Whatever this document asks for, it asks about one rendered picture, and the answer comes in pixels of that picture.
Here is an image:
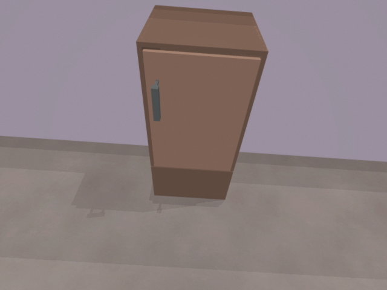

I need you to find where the cupboard door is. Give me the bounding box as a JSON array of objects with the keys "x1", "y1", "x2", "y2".
[{"x1": 143, "y1": 49, "x2": 261, "y2": 171}]

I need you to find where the handle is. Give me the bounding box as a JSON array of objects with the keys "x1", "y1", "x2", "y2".
[{"x1": 151, "y1": 80, "x2": 161, "y2": 121}]

